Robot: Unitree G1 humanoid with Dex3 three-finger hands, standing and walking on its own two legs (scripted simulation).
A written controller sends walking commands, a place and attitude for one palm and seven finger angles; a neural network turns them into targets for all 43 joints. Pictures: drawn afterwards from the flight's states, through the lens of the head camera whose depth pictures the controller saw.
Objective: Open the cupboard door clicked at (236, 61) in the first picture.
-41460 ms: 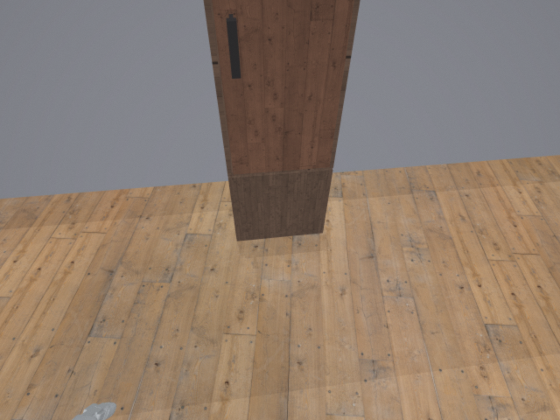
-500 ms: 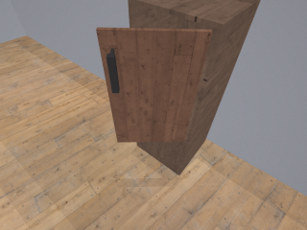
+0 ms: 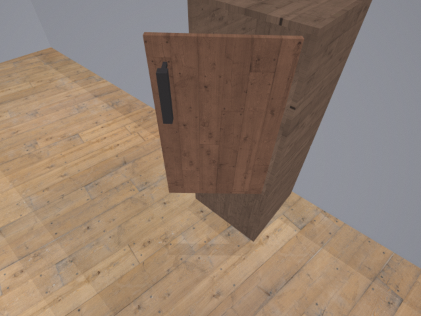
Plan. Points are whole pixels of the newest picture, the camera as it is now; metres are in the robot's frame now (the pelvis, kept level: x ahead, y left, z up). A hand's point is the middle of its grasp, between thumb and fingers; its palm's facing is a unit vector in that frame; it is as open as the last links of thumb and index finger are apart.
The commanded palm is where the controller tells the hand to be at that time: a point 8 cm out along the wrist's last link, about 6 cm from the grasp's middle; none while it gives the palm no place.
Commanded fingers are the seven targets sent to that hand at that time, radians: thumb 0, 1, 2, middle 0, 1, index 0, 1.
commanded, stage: look again from close up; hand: left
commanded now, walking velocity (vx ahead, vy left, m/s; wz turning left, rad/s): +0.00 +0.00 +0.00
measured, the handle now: (166, 93) +0.59 +0.15 +0.12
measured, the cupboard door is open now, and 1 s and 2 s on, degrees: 40 40 40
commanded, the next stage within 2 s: shuffle to correct the standing spot in 0.28 s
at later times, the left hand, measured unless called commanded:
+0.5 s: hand out of the picture +0.02 +0.24 -0.16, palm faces -0.01 -0.96 -0.27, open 7.4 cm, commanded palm none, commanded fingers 0.00 0.90 0.90 -0.20 -0.30 -0.20 -0.30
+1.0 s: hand out of the picture -0.08 +0.14 -0.19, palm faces +0.10 -0.99 -0.08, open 7.4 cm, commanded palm none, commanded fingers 0.00 0.90 0.90 -0.20 -0.30 -0.20 -0.30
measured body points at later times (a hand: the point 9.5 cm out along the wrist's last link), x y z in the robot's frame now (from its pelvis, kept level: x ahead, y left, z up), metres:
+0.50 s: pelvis -0.01 +0.02 +0.01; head -0.02 +0.04 +0.46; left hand +0.02 +0.29 -0.14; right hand +0.06 -0.25 -0.12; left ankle +0.07 +0.08 -0.73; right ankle -0.03 -0.12 -0.73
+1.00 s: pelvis +0.01 +0.00 +0.00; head +0.01 +0.04 +0.44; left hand -0.08 +0.19 -0.18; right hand +0.00 -0.23 -0.15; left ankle +0.03 +0.07 -0.73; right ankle -0.03 -0.12 -0.73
